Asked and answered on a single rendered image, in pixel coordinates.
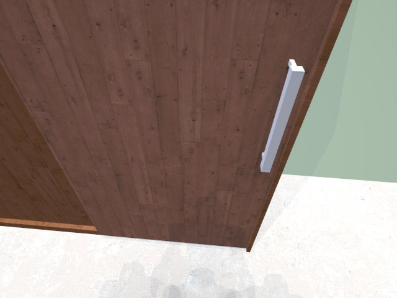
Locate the wardrobe door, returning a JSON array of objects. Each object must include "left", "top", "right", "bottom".
[
  {"left": 0, "top": 64, "right": 94, "bottom": 226},
  {"left": 0, "top": 0, "right": 340, "bottom": 248}
]

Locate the handle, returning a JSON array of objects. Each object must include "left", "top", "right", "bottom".
[{"left": 260, "top": 59, "right": 305, "bottom": 173}]

